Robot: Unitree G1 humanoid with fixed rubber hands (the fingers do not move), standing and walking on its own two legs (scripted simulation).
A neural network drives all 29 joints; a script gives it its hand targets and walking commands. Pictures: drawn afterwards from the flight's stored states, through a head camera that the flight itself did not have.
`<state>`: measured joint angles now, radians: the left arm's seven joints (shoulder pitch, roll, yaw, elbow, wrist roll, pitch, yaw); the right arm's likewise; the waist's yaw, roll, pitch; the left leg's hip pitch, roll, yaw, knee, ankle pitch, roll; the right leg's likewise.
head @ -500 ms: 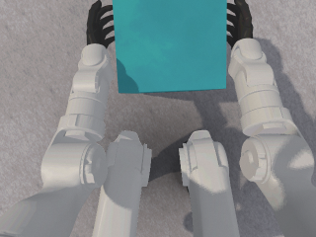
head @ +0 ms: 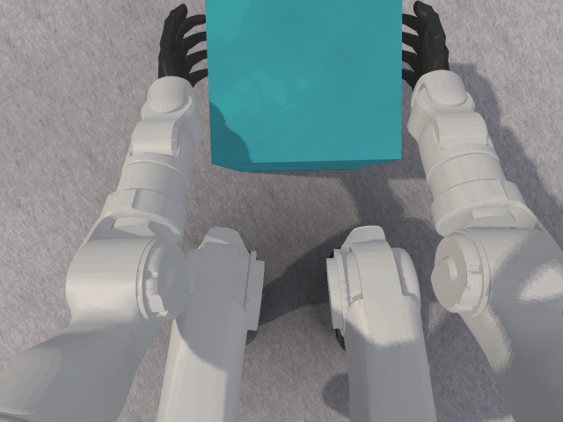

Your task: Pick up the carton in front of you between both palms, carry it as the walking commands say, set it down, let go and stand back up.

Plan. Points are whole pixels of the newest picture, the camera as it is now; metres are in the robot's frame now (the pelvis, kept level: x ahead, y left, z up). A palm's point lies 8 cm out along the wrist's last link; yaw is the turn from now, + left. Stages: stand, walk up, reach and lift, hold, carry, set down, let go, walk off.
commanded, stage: set down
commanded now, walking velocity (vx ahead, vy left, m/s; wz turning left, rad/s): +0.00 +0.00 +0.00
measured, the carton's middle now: (299, 97) +0.50 -0.02 -0.24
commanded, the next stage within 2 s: let go in 1.80 s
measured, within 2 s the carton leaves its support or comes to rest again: neither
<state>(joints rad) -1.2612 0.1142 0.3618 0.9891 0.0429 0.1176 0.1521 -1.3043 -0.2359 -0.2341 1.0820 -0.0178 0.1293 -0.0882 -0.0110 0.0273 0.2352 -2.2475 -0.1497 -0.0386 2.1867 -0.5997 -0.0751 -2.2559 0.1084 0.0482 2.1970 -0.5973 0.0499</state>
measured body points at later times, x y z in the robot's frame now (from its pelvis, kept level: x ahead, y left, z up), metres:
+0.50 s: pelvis -0.01 +0.00 -0.01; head +0.34 -0.02 +0.27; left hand +0.52 +0.13 -0.17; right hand +0.52 -0.18 -0.18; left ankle +0.11 +0.12 -0.34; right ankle +0.10 -0.12 -0.34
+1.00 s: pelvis +0.00 +0.00 +0.02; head +0.34 -0.02 +0.32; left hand +0.53 +0.16 -0.12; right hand +0.53 -0.22 -0.11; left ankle +0.11 +0.12 -0.34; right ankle +0.10 -0.12 -0.34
